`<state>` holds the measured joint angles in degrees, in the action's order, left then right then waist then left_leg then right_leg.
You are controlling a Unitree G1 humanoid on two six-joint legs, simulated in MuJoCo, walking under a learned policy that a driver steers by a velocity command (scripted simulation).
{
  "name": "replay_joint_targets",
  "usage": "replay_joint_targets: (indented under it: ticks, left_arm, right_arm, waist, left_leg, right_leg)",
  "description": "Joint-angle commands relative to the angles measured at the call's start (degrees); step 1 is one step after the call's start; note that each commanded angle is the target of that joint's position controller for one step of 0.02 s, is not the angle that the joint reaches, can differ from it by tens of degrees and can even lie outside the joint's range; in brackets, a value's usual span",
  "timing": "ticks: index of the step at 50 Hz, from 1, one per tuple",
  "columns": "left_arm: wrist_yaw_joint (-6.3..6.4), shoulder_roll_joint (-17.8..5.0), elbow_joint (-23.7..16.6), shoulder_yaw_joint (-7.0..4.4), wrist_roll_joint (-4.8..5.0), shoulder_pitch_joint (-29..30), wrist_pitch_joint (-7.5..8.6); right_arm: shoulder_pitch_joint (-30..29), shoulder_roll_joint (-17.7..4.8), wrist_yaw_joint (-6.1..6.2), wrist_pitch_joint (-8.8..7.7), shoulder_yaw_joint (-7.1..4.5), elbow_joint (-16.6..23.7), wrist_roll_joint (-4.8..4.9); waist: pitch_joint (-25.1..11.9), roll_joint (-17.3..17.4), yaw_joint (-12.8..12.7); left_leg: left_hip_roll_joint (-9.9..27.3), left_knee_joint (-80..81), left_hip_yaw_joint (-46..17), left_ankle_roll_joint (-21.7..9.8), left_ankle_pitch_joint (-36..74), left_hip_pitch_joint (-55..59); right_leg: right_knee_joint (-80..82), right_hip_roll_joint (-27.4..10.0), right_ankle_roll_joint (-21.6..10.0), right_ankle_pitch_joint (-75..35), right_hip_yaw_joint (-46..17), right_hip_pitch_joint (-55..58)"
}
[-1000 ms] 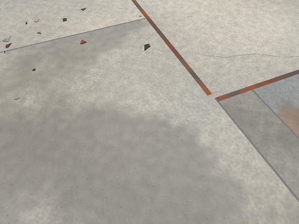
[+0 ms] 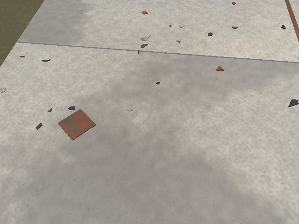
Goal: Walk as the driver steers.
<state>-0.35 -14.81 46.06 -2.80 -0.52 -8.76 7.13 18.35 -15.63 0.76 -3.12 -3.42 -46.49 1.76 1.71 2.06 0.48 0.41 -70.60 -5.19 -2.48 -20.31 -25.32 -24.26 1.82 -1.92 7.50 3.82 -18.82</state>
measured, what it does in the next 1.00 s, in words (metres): walks ahead: left foot, then right foot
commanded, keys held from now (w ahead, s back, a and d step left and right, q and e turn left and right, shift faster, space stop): w+q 0.32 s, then w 0.08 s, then w+e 0.60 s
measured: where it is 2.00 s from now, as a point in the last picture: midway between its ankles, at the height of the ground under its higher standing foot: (147, 119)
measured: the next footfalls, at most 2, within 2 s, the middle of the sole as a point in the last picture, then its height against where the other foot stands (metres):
left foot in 0.38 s outside the picture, level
right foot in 0.96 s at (147, 175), level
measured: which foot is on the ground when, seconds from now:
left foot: up 0.00-0.36, down 0.38-0.98, up 1.00-1.00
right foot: down 0.00-0.40, up 0.42-0.94, down 0.96-1.00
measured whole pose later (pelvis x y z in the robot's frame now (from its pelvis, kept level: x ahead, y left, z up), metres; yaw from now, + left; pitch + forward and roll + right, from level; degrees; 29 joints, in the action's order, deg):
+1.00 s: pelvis +0.55 +0.11 -0.03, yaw +1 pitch +3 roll +1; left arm -3.4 -15.1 40.7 -3.3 1.3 -5.6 3.5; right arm 18.5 -15.3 1.6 -3.2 -3.6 -47.8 -0.2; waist 2.2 -0.7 1.1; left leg 2.8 -47.3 9.1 0.3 -28.3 -3.3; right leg -37.0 2.6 -6.9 10.1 3.9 -30.8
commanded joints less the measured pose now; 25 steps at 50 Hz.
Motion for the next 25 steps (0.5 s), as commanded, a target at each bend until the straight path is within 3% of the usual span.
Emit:
replay_joint_targets:
  ticks: [1, 5, 10, 13, 15, 17, 18, 19, 20, 21, 22, 23, 24, 25]
  left_arm:
    - [-0.28, -4.9, -1.2, -1.38, 0.02, -1.8, 0.81]
    - [-0.25, -7.9, 0.6, -2.55, 0.34, -3.2, 1.1]
    - [0.17, -10.0, 1.2, -2.86, 0.56, -4.9, -0.12]
    - [0.25, -11.6, 1.9, -3.2, 1.38, -7.3, -1.12]
    - [0.32, -12.7, 2.4, -3.55, 1.94, -8.1, -1.99]
    - [0.57, -14.0, 2.4, -3.86, 2.29, -7.8, -2.78]
    - [0.72, -14.2, 2.4, -3.78, 2.39, -7.1, -3.28]
    - [0.97, -12.1, 2.2, -2.91, 1.82, -8.0, -3.4]
    - [0.64, -6.5, 0.0, -0.93, -0.41, -9.8, -2.74]
    - [-0.24, -4.1, -0.7, 0.38, 0.68, -13.1, -0.59]
    - [-0.82, -10.1, -0.8, -1.24, 3.37, -7.4, 0.32]
    - [-0.98, -9.7, -1.7, -1.11, 4.17, -4.5, 0.53]
    - [-0.48, -8.7, -1.1, -0.96, 3.07, -3.6, 0.24]
    - [-0.29, -8.8, -0.5, -1.35, 2.22, -4.1, -0.53]
  right_arm:
    - [1.9, -1.9, -0.29, 0.35, -0.84, 4.7, 0.26]
    - [-3.3, -1.8, -0.34, 0.98, -0.58, 8.3, -0.54]
    - [-12.1, -1.5, -2.3, -0.04, -0.03, 11.4, -0.42]
    - [-16.9, -1.6, -3.34, 0.16, 0.09, 14.1, -0.19]
    - [-18.2, -2.5, -3.87, 0.34, -0.2, 15.6, -0.25]
    - [-15.2, -4.2, -3.93, 0.53, -1.17, 15.9, -0.62]
    - [-8.2, -5.9, -3.74, 0.55, -2.4, 14.3, -0.72]
    - [2.6, -9.6, -2.95, 0.7, -4.48, 11.0, -0.54]
    - [9.2, -15.8, -1.66, 1.01, -5.97, 9.8, -0.62]
    - [8.4, -17.0, -1.99, 0.2, -5.22, 10.9, -0.79]
    - [7.8, -11.3, -2.67, -0.52, -3.6, 10.5, -1.38]
    - [4.9, -9.6, -2.78, -0.9, -2.99, 10.2, -1.56]
    - [0.4, -7.9, -2.82, -1.17, -2.4, 10.5, -1.41]
    - [-2.7, -5.7, -2.86, -1.56, -1.76, 10.6, -1.63]
  waist:
    - [-2.8, -6.5, 0.0]
    - [-0.6, -4.6, -0.3]
    - [0.7, -4.4, -3.5]
    - [2.2, -4.9, -5.1]
    - [2.8, -5.3, -4.9]
    - [0.0, -6.8, -2.1]
    - [-3.8, -6.4, 2.4]
    - [-9.4, -4.2, 7.1]
    - [-14.5, 8.4, 7.2]
    - [-24.4, 14.6, 3.5]
    - [-20.6, 5.6, 6.4]
    - [-13.5, 4.9, 5.2]
    - [-9.8, -0.2, 2.8]
    - [-7.5, 0.7, 0.8]
  left_leg:
    - [7.0, 0.2, -1.5, 0.1, 3.3, -10.3]
    - [8.4, 7.9, -1.5, 1.0, 9.7, -15.9]
    - [7.1, 23.9, 3.0, 0.7, 22.2, -14.5]
    - [6.3, 29.6, 5.5, -0.2, 20.2, -14.2]
    - [5.1, 31.9, 7.1, -1.6, 15.1, -13.9]
    - [1.4, 33.6, 10.1, -3.9, 9.0, -6.6]
    - [-1.7, 36.9, 11.8, -5.5, 10.2, 3.2]
    - [-3.7, 38.5, 10.7, -7.6, 13.0, 19.7]
    - [10.7, 40.2, -11.6, -12.9, 12.6, 38.2]
    - [21.9, 51.7, -41.1, -21.7, 5.6, 47.4]
    - [21.1, 53.3, -35.1, -18.0, 7.1, 44.7]
    - [19.4, 52.4, -24.8, -15.6, 12.8, 36.8]
    - [16.8, 52.6, -17.6, -13.3, 17.8, 28.3]
    - [14.5, 54.1, -12.4, -12.0, 21.1, 22.5]
  right_leg:
    - [15.4, -16.2, -9.7, -1.2, -14.9, 9.5]
    - [17.7, -17.5, -11.1, -7.7, -8.1, 10.3]
    - [16.2, -15.8, -8.5, -10.5, 1.2, 13.5]
    - [15.0, -17.4, -7.3, -8.9, 2.9, 17.6]
    - [12.6, -18.8, -6.3, -12.1, 3.9, 21.1]
    - [4.8, -18.9, -5.2, -29.4, 5.9, 22.4]
    - [-4.9, -17.5, -4.1, -37.7, 7.8, 20.8]
    - [-18.5, -14.9, -2.3, -36.3, 9.1, 13.0]
    - [-39.8, -9.9, 0.9, -3.8, 9.7, -7.4]
    - [-54.0, -1.5, 1.9, 26.4, -2.1, -21.3]
    - [-57.2, -4.7, 1.0, 22.6, -7.6, -26.5]
    - [-54.9, -7.1, 0.0, 18.2, -6.6, -27.4]
    - [-50.6, -9.9, 0.0, 13.6, -7.0, -24.3]
    - [-47.1, -11.4, 0.1, 10.6, -7.5, -21.0]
